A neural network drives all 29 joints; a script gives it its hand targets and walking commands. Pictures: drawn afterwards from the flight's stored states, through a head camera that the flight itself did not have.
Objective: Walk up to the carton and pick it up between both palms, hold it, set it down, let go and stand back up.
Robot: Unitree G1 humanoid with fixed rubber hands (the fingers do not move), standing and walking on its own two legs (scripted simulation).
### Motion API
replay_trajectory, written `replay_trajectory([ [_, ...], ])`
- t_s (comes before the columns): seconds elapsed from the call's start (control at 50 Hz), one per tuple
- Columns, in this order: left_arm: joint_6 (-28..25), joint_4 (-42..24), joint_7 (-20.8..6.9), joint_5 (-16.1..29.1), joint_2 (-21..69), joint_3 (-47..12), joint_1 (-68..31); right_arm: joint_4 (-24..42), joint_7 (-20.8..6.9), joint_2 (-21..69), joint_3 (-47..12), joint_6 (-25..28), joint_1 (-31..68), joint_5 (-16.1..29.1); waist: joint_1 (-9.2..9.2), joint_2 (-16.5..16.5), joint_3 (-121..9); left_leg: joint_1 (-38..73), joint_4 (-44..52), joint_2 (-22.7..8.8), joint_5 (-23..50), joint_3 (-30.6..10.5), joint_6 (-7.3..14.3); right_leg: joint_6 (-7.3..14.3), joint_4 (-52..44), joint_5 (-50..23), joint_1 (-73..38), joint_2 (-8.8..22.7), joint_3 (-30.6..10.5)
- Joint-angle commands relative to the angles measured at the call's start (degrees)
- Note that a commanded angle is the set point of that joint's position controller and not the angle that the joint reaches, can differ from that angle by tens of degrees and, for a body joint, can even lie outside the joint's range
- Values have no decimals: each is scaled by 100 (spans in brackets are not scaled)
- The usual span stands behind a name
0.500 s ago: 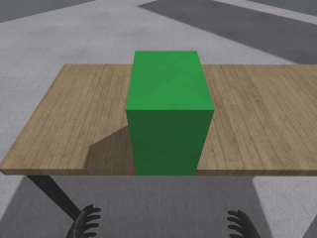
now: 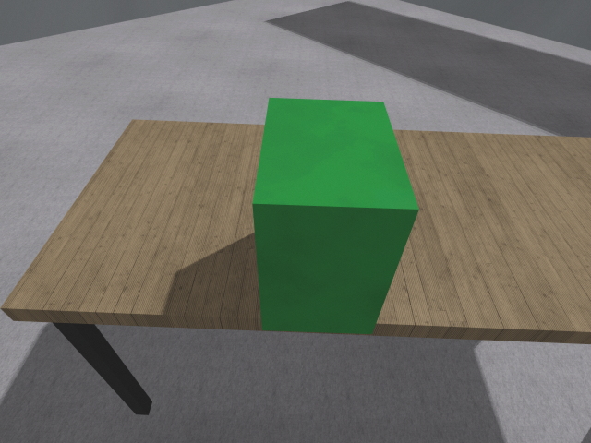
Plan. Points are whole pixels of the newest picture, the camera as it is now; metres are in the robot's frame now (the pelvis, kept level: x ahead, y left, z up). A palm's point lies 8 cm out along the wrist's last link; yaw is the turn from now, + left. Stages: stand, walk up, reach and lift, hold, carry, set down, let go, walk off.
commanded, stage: stand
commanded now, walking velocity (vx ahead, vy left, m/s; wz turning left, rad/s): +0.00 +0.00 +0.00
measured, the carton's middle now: (321, 218) +0.47 -0.02 +0.06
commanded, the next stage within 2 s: none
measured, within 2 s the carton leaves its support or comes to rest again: neither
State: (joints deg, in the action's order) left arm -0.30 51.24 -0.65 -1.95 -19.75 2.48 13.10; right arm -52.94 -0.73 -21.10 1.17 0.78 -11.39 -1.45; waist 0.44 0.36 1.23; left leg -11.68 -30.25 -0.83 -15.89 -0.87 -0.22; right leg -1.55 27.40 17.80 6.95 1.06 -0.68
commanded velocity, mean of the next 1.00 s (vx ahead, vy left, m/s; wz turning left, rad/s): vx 0.00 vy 0.00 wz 0.00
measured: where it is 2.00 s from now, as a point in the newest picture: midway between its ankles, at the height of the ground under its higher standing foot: outside the picture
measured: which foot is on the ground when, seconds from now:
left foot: down 0.00-1.00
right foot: down 0.00-1.00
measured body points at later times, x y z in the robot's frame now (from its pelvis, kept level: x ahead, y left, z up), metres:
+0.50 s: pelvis -0.02 +0.02 +0.01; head -0.02 +0.02 +0.46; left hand +0.04 +0.32 -0.13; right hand +0.08 -0.28 -0.12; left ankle +0.01 +0.12 -0.74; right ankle -0.03 -0.14 -0.74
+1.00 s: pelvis -0.03 +0.02 +0.01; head -0.02 +0.02 +0.46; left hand +0.02 +0.32 -0.13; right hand +0.06 -0.28 -0.12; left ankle +0.01 +0.12 -0.74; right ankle -0.03 -0.14 -0.74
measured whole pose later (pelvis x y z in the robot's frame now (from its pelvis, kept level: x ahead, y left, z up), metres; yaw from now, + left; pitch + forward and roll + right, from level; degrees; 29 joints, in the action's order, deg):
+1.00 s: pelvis -0.03 +0.02 +0.01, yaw +2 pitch -3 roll +0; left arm -0.8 63.3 -0.6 -1.0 -19.9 0.4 10.1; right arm -62.9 -0.3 -20.3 -0.4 0.9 -7.7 -0.5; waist 0.0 -0.5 3.3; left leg -10.3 -23.3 1.6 -9.6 -1.6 1.2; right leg -3.3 21.1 12.5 5.3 3.4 0.2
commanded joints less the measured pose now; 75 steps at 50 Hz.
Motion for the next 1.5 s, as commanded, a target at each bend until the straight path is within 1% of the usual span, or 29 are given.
replay_trajectory([
  [0.0,-185,-188,75,34,-1106,218,-383,267,110,-1161,175,112,445,-19,-36,-331,-189,226,709,-440,1679,-457,274,400,-760,-1737,67,485,-500],
  [0.18,-141,232,94,69,-1144,166,-281,-101,127,-1275,93,129,595,64,-167,-17,228,128,917,-611,1404,-763,336,330,-1016,-1059,233,551,-409],
  [0.2,-167,353,74,85,-1266,136,-357,-114,142,-1124,34,128,285,34,1,-170,-34,317,941,-550,1435,-641,329,325,-1054,-995,36,527,-420],
  [0.22,-176,350,104,67,-1057,83,-289,-146,144,-1244,92,110,639,40,-171,204,159,224,973,-614,1413,-867,378,271,-937,-869,215,501,-318],
  [0.26,-148,368,71,79,-1068,110,-394,-140,134,-1162,72,117,546,69,-48,-261,-185,321,913,-581,1483,-673,329,313,-1033,-1113,-2,581,-348],
  [0.34,-176,443,94,40,-1187,132,-561,-217,124,-1172,97,134,555,25,-55,93,-167,400,1004,-543,1465,-692,287,207,-1010,-1060,-72,436,-240],
  [0.48,-116,682,97,111,-1052,13,-463,-396,143,-1255,149,117,537,51,-87,-330,20,245,1154,-488,1329,-612,262,207,-1115,-877,4,556,-295],
  [0.5,-140,760,117,91,-1137,54,-439,-448,147,-1069,121,79,529,77,-31,219,213,262,1296,-497,1064,-800,247,244,-1102,-633,180,494,-176],
  [0.56,-102,751,72,72,-1120,87,-327,-463,104,-1337,200,82,686,36,-130,-289,313,-21,1628,-675,-34,-987,268,237,-1010,-445,181,483,-156],
  [0.64,-113,788,101,99,-1239,99,-502,-554,88,-1116,129,96,711,84,-74,-71,133,42,1688,-602,72,-960,276,297,-959,-553,33,507,-266],
  [0.66,-108,782,70,77,-1317,100,-406,-555,96,-1086,47,134,705,68,-165,-270,162,12,1487,-611,132,-876,283,293,-1058,-426,21,581,-294],
  [0.7,-120,902,46,43,-1170,36,-305,-587,93,-1132,91,123,634,84,-20,-357,225,124,1478,-517,24,-788,269,262,-1245,-250,192,570,-317],
  [0.72,-173,814,68,69,-1370,100,-352,-603,84,-1173,101,125,625,62,-81,-36,94,143,1497,-494,247,-738,277,321,-1177,-201,185,589,-388],
  [0.8,-139,910,62,139,-1212,59,-327,-620,107,-1288,87,96,528,106,-103,-88,40,230,1322,-475,1288,-720,217,291,-1148,-742,-11,631,-365],
  [0.88,-113,881,81,124,-1169,5,-390,-553,101,-1172,69,139,773,97,-110,-182,309,-90,1357,-604,631,-951,293,291,-1111,-420,169,619,-213],
  [0.92,-135,859,25,71,-1125,-34,-554,-558,96,-1274,95,134,781,89,-91,401,-109,243,1304,-517,733,-809,260,270,-1189,-345,7,566,-170],
  [1.0,-177,927,74,123,-1161,54,-490,-699,102,-1163,96,119,584,59,-63,-146,-69,150,1301,-477,967,-743,167,261,-1120,-561,30,669,-207],
  [1.02,-152,933,51,100,-1161,30,-355,-716,94,-1318,143,105,636,130,-44,12,50,255,1346,-444,529,-749,128,267,-1136,-681,208,589,-202],
  [1.04,-132,930,49,155,-1135,26,-505,-728,75,-1300,126,116,491,115,-65,-363,-3,115,1453,-465,625,-809,191,256,-1043,-583,-9,585,-221],
  [1.06,-151,945,76,157,-1100,15,-408,-735,88,-1143,64,126,605,133,-4,-77,11,154,1515,-584,493,-895,251,245,-1048,-490,153,530,-134],
  [1.08,-141,1043,77,142,-1085,36,-393,-704,101,-1114,80,134,883,131,-93,-281,-28,187,1412,-570,697,-923,255,280,-1078,-536,121,594,-210],
  [1.12,-119,954,78,137,-1256,44,-530,-715,70,-1163,100,98,690,96,-74,132,-166,139,1321,-505,626,-878,243,247,-1115,-360,-42,600,-173],
  [1.16,-180,936,74,83,-1074,10,-525,-681,67,-1140,76,117,851,115,-60,123,-69,246,1195,-476,1162,-734,192,289,-1148,-744,-10,651,-224],
  [1.26,-101,929,108,145,-1335,108,-541,-762,119,-1200,99,131,668,141,26,-244,73,325,1161,-514,1684,-775,263,314,-1173,-1038,15,601,-248],
  [1.3,-149,1022,75,185,-1165,37,-410,-787,101,-1163,17,132,835,73,-146,-444,141,173,1228,-622,1167,-818,326,327,-1167,-809,85,697,-324],
  [1.36,-138,1024,54,107,-1236,94,-466,-830,106,-1224,63,114,710,121,-146,253,2,169,1276,-556,1109,-890,241,361,-1196,-639,-130,704,-324],
  [1.4,-101,1033,95,136,-1114,32,-570,-731,121,-1123,74,109,810,127,-108,201,-204,445,1192,-552,1588,-803,217,269,-1145,-979,-96,698,-260],
  [1.46,-95,998,76,143,-1149,23,-693,-686,130,-1218,71,125,829,75,-129,69,100,253,1375,-535,1167,-817,170,246,-1209,-622,42,605,-186],
  [1.48,-123,1120,74,85,-994,7,-558,-638,130,-1213,96,121,970,133,-30,-410,-73,392,1230,-561,1198,-766,243,300,-1288,-560,101,666,-281],
])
